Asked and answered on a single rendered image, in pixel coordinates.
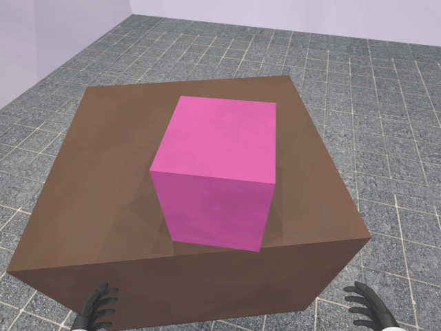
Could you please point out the pedestal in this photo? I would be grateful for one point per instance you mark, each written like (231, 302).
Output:
(98, 218)

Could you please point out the left robot hand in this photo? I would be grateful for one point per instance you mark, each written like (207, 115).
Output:
(88, 314)

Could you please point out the right robot hand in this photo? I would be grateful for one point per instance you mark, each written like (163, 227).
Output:
(377, 311)

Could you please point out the carton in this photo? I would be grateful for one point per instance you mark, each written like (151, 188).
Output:
(215, 171)

